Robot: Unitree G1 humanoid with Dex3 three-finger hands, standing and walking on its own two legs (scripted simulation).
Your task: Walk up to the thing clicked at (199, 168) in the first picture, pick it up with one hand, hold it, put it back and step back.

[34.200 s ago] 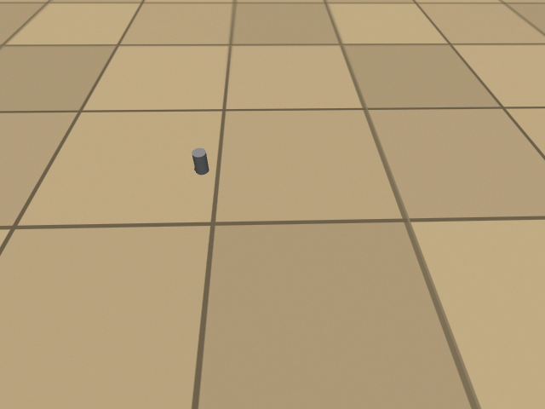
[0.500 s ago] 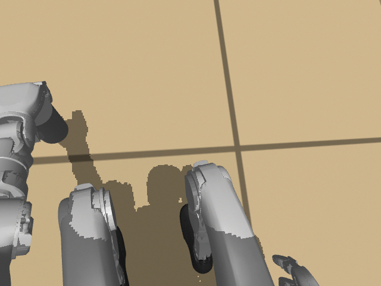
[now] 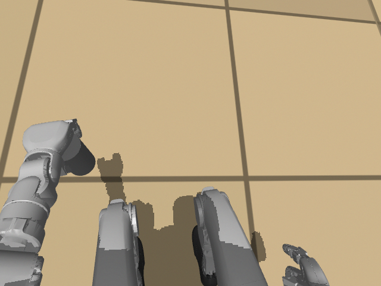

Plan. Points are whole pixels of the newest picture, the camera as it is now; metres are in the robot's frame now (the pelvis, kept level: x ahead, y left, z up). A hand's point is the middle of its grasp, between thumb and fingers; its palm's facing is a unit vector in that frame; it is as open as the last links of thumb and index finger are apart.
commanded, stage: lift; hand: left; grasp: from above
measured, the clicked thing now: (73, 155) +0.43 +0.22 -0.18
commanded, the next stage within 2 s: hold in 0.96 s
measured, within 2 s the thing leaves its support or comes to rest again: neither
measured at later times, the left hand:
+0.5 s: hand (4, 153) +0.36 +0.23 +0.07, palm faces -0.48 -0.09 -0.87, open 9.9 cm
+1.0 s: hand out of the picture +0.36 +0.24 +0.16, palm faces -0.45 -0.09 -0.89, open 9.8 cm
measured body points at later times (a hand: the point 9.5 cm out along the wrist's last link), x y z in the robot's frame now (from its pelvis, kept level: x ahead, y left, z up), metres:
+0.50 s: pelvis +0.03 +0.00 +0.17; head +0.12 +0.01 +0.61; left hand +0.38 +0.24 +0.12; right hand +0.12 -0.27 +0.05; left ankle +0.07 +0.12 -0.46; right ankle +0.08 -0.13 -0.46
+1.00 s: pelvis +0.06 +0.01 +0.24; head +0.11 +0.00 +0.69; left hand +0.38 +0.24 +0.21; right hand +0.15 -0.26 +0.12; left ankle +0.07 +0.12 -0.46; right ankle +0.08 -0.13 -0.46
